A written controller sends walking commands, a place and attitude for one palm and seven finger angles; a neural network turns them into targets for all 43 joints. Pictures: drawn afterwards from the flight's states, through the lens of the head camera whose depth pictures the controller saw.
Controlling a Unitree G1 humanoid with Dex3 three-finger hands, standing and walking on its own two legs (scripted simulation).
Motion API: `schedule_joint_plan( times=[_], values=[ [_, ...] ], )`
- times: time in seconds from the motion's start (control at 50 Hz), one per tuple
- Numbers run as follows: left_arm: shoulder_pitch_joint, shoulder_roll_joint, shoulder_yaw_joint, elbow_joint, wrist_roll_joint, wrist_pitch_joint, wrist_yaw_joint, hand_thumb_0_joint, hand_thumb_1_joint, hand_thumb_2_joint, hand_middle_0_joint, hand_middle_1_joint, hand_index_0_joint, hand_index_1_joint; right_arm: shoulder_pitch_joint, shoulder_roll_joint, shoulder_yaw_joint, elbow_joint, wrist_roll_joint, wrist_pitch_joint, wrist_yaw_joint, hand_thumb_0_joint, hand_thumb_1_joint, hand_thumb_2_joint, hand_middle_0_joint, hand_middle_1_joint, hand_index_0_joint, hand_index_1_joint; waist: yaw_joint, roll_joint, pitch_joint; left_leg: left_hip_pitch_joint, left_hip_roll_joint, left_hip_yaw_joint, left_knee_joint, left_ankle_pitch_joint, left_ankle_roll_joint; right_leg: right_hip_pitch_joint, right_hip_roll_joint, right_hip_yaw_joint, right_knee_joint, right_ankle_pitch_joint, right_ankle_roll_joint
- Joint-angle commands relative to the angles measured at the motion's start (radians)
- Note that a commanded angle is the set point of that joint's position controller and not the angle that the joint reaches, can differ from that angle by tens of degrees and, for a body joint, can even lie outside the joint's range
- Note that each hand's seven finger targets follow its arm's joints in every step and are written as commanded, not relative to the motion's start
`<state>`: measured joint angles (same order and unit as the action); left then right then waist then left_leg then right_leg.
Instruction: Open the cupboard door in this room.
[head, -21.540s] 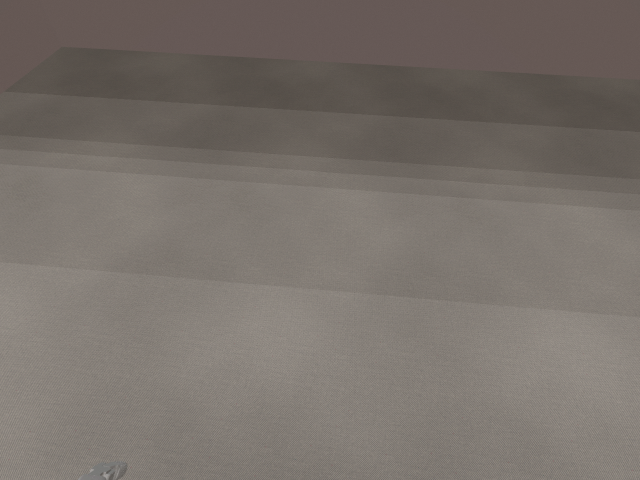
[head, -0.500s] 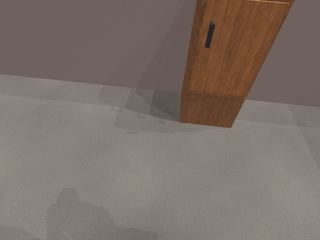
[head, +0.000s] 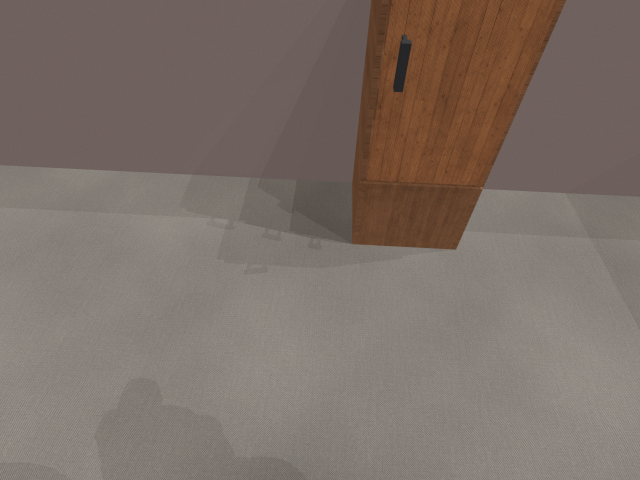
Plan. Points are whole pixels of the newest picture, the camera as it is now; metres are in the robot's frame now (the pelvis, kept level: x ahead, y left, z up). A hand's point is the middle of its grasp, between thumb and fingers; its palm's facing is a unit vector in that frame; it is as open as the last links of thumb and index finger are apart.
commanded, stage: stand and wait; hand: left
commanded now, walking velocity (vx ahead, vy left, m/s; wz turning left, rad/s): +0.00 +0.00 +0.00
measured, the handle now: (401, 63) +1.09 -0.14 +0.02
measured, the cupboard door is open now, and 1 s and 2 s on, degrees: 0 0 0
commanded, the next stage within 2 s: look at it before walking up in 0.34 s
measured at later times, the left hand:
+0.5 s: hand out of the picture +0.03 +0.21 -0.17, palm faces +0.00 -0.96 -0.27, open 7.4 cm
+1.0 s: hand out of the picture +0.08 +0.24 -0.15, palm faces -0.01 -0.94 -0.35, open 7.4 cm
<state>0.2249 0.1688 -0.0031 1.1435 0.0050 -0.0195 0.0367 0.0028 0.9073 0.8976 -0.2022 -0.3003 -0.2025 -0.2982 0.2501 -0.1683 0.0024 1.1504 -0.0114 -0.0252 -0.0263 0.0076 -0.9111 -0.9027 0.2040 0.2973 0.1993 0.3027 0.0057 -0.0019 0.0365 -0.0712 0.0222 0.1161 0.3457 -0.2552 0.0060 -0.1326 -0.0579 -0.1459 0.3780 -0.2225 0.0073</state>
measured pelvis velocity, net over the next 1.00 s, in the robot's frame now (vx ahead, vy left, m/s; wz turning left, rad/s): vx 0.00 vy -0.01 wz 0.00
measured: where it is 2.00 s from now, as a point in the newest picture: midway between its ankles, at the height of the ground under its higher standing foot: outside the picture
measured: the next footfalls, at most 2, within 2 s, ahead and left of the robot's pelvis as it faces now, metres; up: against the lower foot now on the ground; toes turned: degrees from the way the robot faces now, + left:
none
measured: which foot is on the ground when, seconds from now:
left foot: down 0.00-1.00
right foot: down 0.00-1.00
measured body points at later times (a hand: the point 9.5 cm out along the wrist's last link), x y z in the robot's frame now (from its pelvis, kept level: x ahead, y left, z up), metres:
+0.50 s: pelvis +0.00 -0.01 +0.00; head +0.01 -0.01 +0.45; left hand +0.03 +0.26 -0.15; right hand +0.03 -0.28 -0.15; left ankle -0.04 +0.11 -0.75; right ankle -0.01 -0.12 -0.75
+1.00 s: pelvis +0.00 -0.01 +0.00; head +0.01 -0.01 +0.45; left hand +0.08 +0.29 -0.13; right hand +0.09 -0.31 -0.13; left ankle -0.04 +0.11 -0.75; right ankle -0.01 -0.12 -0.75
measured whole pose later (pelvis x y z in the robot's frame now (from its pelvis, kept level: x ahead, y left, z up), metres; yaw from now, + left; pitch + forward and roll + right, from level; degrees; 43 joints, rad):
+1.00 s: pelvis +0.00 -0.01 +0.00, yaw +0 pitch -1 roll +0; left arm 0.10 0.35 0.00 1.12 0.01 -0.02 0.00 0.00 0.90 0.90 -0.20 -0.30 -0.20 -0.30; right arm 0.10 -0.35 0.01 1.10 -0.02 -0.02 0.00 0.01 -0.91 -0.90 0.21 0.30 0.20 0.30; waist 0.01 0.01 0.04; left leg -0.04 0.03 0.11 0.26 -0.21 -0.01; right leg -0.09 -0.04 -0.15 0.29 -0.18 -0.01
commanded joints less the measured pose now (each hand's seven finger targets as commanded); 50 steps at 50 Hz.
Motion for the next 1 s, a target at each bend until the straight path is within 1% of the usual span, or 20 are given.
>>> schedule_joint_plan(
  times=[0.0,0.1,0.12,0.16,0.22,0.24,0.26,0.32,0.34,0.44,0.48,0.6,0.62,0.64,0.68,0.72,0.78,0.86,0.9,0.98],
  values=[
    [0.069,0.129,0.026,-0.026,0.002,-0.010,0.005,0.000,0.900,0.900,-0.200,-0.300,-0.200,-0.300,0.054,-0.124,-0.024,-0.025,0.003,-0.015,-0.009,0.000,-0.900,-0.900,0.200,0.300,0.200,0.300,0.008,0.012,0.017,-0.071,0.130,-0.096,-0.057,0.275,0.002,0.040,-0.102,0.096,-0.037,0.255,-0.020],
    [0.044,0.157,0.033,-0.043,0.002,-0.016,0.002,0.000,0.900,0.900,-0.200,-0.300,-0.200,-0.300,0.046,-0.148,-0.032,-0.032,0.003,-0.019,-0.009,0.000,-0.900,-0.900,0.200,0.300,0.200,0.300,0.005,0.004,-0.015,-0.048,0.132,-0.094,-0.047,0.309,0.003,0.055,-0.105,0.101,-0.033,0.313,-0.029],
    [0.032,0.163,0.034,-0.045,0.002,-0.017,0.001,0.000,0.900,0.900,-0.200,-0.300,-0.200,-0.300,0.045,-0.150,-0.032,-0.032,0.003,-0.018,-0.009,0.000,-0.900,-0.900,0.200,0.300,0.200,0.300,0.003,0.003,-0.010,-0.054,0.132,-0.095,-0.051,0.300,0.001,0.057,-0.104,0.101,-0.035,0.307,-0.030],
    [0.027,0.171,0.037,-0.050,0.003,-0.016,0.000,0.000,0.900,0.900,-0.200,-0.300,-0.200,-0.300,0.037,-0.160,-0.034,-0.035,0.002,-0.018,-0.008,0.000,-0.900,-0.900,0.200,0.300,0.200,0.300,0.006,0.001,-0.006,-0.052,0.133,-0.095,-0.052,0.296,0.002,0.053,-0.104,0.101,-0.038,0.301,-0.030],
    [0.010,0.194,0.042,-0.058,0.003,-0.020,-0.002,0.000,0.900,0.900,-0.200,-0.300,-0.200,-0.300,0.024,-0.181,-0.038,-0.040,0.002,-0.019,-0.007,0.000,-0.900,-0.900,0.200,0.300,0.200,0.300,0.003,-0.003,-0.023,-0.041,0.134,-0.096,-0.054,0.294,0.003,0.061,-0.106,0.106,-0.043,0.313,-0.034],
    [0.006,0.197,0.041,-0.057,0.003,-0.020,-0.002,0.000,0.900,0.900,-0.200,-0.300,-0.200,-0.300,0.012,-0.186,-0.039,-0.044,0.003,-0.017,-0.006,0.000,-0.900,-0.900,0.200,0.300,0.200,0.300,0.004,-0.002,-0.007,-0.042,0.135,-0.097,-0.056,0.273,0.003,0.048,-0.104,0.105,-0.051,0.292,-0.034],
    [0.000,0.202,0.041,-0.059,0.004,-0.019,-0.004,0.000,0.900,0.900,-0.200,-0.300,-0.200,-0.300,0.004,-0.192,-0.038,-0.046,0.003,-0.016,-0.005,0.000,-0.900,-0.900,0.200,0.300,0.200,0.300,0.003,-0.006,-0.005,-0.041,0.135,-0.097,-0.062,0.257,0.004,0.045,-0.105,0.110,-0.056,0.280,-0.033],
    [-0.017,0.225,0.043,-0.061,0.004,-0.022,-0.007,0.000,0.900,0.900,-0.200,-0.300,-0.200,-0.300,-0.016,-0.217,-0.041,-0.053,0.002,-0.015,-0.003,0.000,-0.900,-0.900,0.200,0.300,0.200,0.300,-0.001,-0.007,-0.005,-0.036,0.137,-0.097,-0.071,0.227,0.004,0.040,-0.106,0.118,-0.069,0.266,-0.036],
    [-0.021,0.232,0.044,-0.063,0.005,-0.022,-0.008,0.000,0.900,0.900,-0.200,-0.300,-0.200,-0.300,-0.023,-0.224,-0.042,-0.056,0.003,-0.014,-0.002,0.000,-0.900,-0.900,0.200,0.300,0.200,0.300,0.001,0.004,-0.013,-0.033,0.137,-0.098,-0.070,0.221,0.005,0.043,-0.106,0.118,-0.074,0.256,-0.037],
    [-0.054,0.273,0.047,-0.064,0.006,-0.023,-0.014,0.000,0.900,0.900,-0.200,-0.300,-0.200,-0.300,-0.070,-0.269,-0.042,-0.071,0.003,-0.013,0.002,0.000,-0.900,-0.900,0.200,0.300,0.200,0.300,-0.001,0.008,-0.008,-0.033,0.140,-0.105,-0.088,0.172,0.006,0.034,-0.107,0.128,-0.098,0.208,-0.036],
    [-0.062,0.286,0.048,-0.065,0.006,-0.024,-0.017,0.000,0.900,0.900,-0.200,-0.300,-0.200,-0.300,-0.087,-0.284,-0.043,-0.076,0.001,-0.014,0.004,0.000,-0.900,-0.900,0.200,0.300,0.200,0.300,-0.001,0.003,-0.019,-0.022,0.141,-0.106,-0.093,0.166,0.007,0.032,-0.108,0.133,-0.104,0.203,-0.035],
    [-0.094,0.329,0.049,-0.067,0.007,-0.025,-0.023,0.000,0.900,0.900,-0.200,-0.300,-0.200,-0.300,-0.134,-0.335,-0.041,-0.092,0.001,-0.016,0.007,0.000,-0.900,-0.900,0.200,0.300,0.200,0.300,-0.001,0.011,-0.050,0.004,0.147,-0.112,-0.098,0.199,0.007,0.046,-0.115,0.136,-0.114,0.228,-0.032],
    [-0.102,0.335,0.049,-0.068,0.007,-0.025,-0.023,0.000,0.900,0.900,-0.200,-0.300,-0.200,-0.300,-0.138,-0.341,-0.041,-0.093,0.001,-0.015,0.008,0.000,-0.900,-0.900,0.200,0.300,0.200,0.300,-0.003,0.003,-0.052,0.007,0.149,-0.113,-0.099,0.205,0.007,0.047,-0.115,0.135,-0.114,0.233,-0.032],
    [-0.104,0.339,0.048,-0.068,0.007,-0.024,-0.024,0.000,0.900,0.900,-0.200,-0.300,-0.200,-0.300,-0.146,-0.347,-0.040,-0.096,0.002,-0.014,0.009,0.000,-0.900,-0.900,0.200,0.300,0.200,0.300,-0.001,0.010,-0.050,0.009,0.149,-0.114,-0.099,0.197,0.007,0.043,-0.113,0.138,-0.119,0.224,-0.032],
    [-0.118,0.349,0.048,-0.070,0.007,-0.024,-0.025,0.000,0.900,0.900,-0.200,-0.300,-0.200,-0.300,-0.152,-0.356,-0.038,-0.099,0.000,-0.014,0.010,0.000,-0.900,-0.900,0.200,0.300,0.200,0.300,-0.005,0.002,-0.057,0.009,0.149,-0.114,-0.104,0.204,0.005,0.051,-0.116,0.138,-0.120,0.232,-0.031],
    [-0.126,0.357,0.046,-0.070,0.006,-0.023,-0.027,0.000,0.900,0.900,-0.200,-0.300,-0.200,-0.300,-0.163,-0.366,-0.036,-0.100,0.000,-0.013,0.011,0.000,-0.900,-0.900,0.200,0.300,0.200,0.300,-0.003,0.005,-0.049,0.009,0.151,-0.115,-0.110,0.205,0.005,0.050,-0.117,0.137,-0.124,0.230,-0.031],
    [-0.135,0.366,0.045,-0.073,0.007,-0.022,-0.028,0.000,0.900,0.900,-0.200,-0.300,-0.200,-0.300,-0.172,-0.373,-0.035,-0.104,-0.001,-0.013,0.012,0.000,-0.900,-0.900,0.200,0.300,0.200,0.300,-0.001,0.010,-0.052,0.009,0.150,-0.115,-0.111,0.209,0.005,0.054,-0.117,0.136,-0.126,0.232,-0.030],
    [-0.143,0.373,0.045,-0.076,0.006,-0.022,-0.028,0.000,0.900,0.900,-0.200,-0.300,-0.200,-0.300,-0.177,-0.381,-0.032,-0.105,0.000,-0.015,0.012,0.000,-0.900,-0.900,0.200,0.300,0.200,0.300,0.000,0.001,-0.066,0.017,0.151,-0.116,-0.109,0.256,0.006,0.071,-0.118,0.131,-0.117,0.273,-0.031],
    [-0.144,0.373,0.045,-0.079,0.005,-0.022,-0.028,0.000,0.900,0.900,-0.200,-0.300,-0.200,-0.300,-0.173,-0.384,-0.031,-0.105,-0.001,-0.016,0.011,0.000,-0.900,-0.900,0.200,0.300,0.200,0.300,-0.001,0.004,-0.086,0.030,0.153,-0.111,-0.105,0.291,0.004,0.084,-0.120,0.128,-0.111,0.306,-0.032],
    [-0.149,0.377,0.044,-0.082,0.005,-0.021,-0.026,0.000,0.900,0.900,-0.200,-0.300,-0.200,-0.300,-0.171,-0.385,-0.031,-0.103,0.000,-0.017,0.009,0.000,-0.900,-0.900,0.200,0.300,0.200,0.300,0.000,0.005,-0.086,0.032,0.153,-0.111,-0.104,0.321,0.003,0.094,-0.119,0.125,-0.108,0.324,-0.032]
  ],
)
